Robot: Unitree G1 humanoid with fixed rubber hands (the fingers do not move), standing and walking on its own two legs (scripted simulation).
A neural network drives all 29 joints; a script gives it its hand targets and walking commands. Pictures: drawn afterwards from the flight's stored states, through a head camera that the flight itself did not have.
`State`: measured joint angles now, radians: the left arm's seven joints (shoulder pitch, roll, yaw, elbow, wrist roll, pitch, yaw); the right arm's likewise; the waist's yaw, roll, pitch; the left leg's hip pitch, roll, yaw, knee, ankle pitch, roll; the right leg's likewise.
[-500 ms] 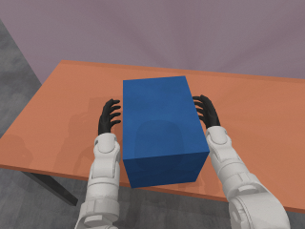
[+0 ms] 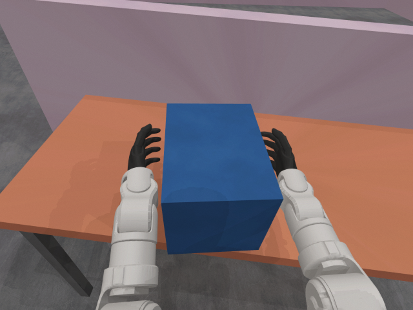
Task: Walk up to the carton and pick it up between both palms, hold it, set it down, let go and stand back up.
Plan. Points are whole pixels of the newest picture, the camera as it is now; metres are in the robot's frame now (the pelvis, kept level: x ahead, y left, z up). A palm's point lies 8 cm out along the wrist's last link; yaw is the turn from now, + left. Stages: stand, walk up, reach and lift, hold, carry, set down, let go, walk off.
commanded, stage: reach and lift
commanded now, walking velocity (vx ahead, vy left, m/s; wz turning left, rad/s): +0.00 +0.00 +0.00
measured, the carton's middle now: (211, 174) +0.39 +0.01 +0.06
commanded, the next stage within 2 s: hold in 1.74 s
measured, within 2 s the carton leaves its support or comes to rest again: neither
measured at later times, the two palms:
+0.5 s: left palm (142, 134) +0.38 +0.15 +0.17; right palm (288, 150) +0.39 -0.13 +0.14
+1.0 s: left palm (139, 142) +0.36 +0.15 +0.18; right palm (292, 170) +0.34 -0.13 +0.13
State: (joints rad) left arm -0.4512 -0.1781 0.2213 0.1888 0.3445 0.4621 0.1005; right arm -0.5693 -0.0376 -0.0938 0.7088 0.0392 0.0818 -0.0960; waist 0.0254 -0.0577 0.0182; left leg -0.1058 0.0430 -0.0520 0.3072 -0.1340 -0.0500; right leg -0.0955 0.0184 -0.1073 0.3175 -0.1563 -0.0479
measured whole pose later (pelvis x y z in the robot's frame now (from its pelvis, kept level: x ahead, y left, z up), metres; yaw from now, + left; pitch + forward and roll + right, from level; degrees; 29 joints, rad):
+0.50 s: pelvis +0.02 +0.01 +0.00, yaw +0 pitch -5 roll +0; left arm -0.58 -0.10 0.27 0.23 0.32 0.54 0.00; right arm -0.61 -0.02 -0.05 0.62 0.05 0.20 -0.20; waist -0.03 -0.03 0.01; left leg -0.04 0.04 -0.05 0.30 -0.17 -0.03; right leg -0.02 0.01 -0.10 0.29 -0.17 -0.03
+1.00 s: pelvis -0.01 +0.04 +0.00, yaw -2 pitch -9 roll -1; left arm -0.56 -0.16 0.22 0.04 0.39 0.68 0.00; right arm -0.53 -0.03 -0.06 0.48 0.10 0.22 -0.17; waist -0.06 -0.05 0.11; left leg -0.02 0.01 0.00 0.33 -0.16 0.00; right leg 0.01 -0.01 -0.06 0.27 -0.12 0.00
